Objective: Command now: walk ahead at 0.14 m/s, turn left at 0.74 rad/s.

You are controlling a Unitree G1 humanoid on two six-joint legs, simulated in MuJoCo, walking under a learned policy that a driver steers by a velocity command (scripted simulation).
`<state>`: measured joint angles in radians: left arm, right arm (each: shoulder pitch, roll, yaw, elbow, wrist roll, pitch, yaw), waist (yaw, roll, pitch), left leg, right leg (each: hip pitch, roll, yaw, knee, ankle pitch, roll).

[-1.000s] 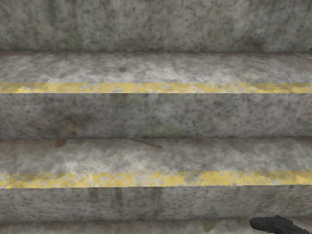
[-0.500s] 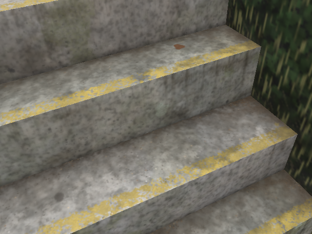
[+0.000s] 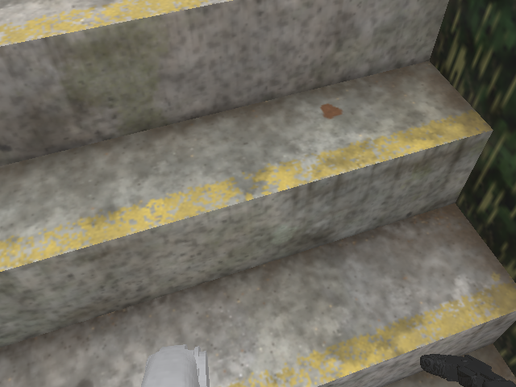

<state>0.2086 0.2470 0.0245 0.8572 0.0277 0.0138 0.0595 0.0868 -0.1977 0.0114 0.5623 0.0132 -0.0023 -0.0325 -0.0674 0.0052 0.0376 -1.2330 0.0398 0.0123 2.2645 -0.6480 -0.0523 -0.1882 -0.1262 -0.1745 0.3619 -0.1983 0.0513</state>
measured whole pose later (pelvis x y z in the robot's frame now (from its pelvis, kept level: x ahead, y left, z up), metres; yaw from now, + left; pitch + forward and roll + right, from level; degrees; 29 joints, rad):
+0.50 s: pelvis +0.01 +0.01 +0.11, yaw +25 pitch +2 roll -2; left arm 0.23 0.22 -0.04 0.61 0.07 0.03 -0.01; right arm 0.13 -0.23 -0.03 0.45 0.00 0.07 -0.08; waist 0.03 0.03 -0.08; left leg -0.79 -0.34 -0.26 1.09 -0.44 -0.03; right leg -0.35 0.09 0.02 0.80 0.01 -0.10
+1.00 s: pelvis -0.06 +0.08 -0.01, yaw +34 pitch +4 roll -1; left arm 0.28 0.25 0.03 0.79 -0.02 0.00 0.00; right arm 0.11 -0.16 0.03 0.64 -0.05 0.02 -0.01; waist 0.03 0.01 -0.08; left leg -0.37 0.04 0.05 0.56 -0.26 0.02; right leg -0.53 -0.04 0.07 1.40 -0.55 0.05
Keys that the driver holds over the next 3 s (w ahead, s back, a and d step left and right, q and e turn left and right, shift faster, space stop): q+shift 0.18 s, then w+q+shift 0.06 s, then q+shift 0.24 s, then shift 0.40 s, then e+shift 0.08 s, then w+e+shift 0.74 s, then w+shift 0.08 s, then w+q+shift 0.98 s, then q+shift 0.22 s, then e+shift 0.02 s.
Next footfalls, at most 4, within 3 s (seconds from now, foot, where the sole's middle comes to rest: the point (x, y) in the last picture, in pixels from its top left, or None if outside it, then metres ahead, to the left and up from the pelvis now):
0.16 left None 0.17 0.13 -0.57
0.56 right None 0.00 -0.10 -0.78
0.88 left None -0.08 0.21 -0.78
1.54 right None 0.16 -0.04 -0.59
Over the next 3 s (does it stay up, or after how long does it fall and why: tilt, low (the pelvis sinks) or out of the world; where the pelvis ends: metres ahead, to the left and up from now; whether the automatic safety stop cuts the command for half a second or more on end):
stays up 0.79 0.10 0.78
